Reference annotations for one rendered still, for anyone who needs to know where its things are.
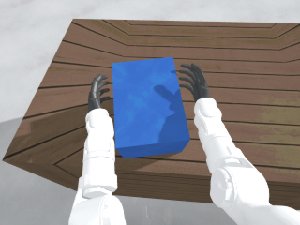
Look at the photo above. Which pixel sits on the right robot upper arm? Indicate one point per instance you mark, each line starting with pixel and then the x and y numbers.
pixel 243 194

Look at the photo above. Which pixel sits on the robot right forearm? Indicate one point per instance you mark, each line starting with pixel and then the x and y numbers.
pixel 216 141

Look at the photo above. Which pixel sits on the carton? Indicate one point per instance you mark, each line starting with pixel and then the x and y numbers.
pixel 149 115

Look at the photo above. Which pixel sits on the left robot hand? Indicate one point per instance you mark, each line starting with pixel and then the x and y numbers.
pixel 94 99

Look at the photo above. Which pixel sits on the pedestal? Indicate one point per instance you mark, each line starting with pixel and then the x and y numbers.
pixel 252 70

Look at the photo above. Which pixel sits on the right robot hand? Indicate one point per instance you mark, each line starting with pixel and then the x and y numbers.
pixel 199 87

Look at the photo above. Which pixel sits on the robot left forearm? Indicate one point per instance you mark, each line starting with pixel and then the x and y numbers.
pixel 98 172

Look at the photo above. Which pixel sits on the left robot upper arm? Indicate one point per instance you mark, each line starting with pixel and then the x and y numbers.
pixel 102 210

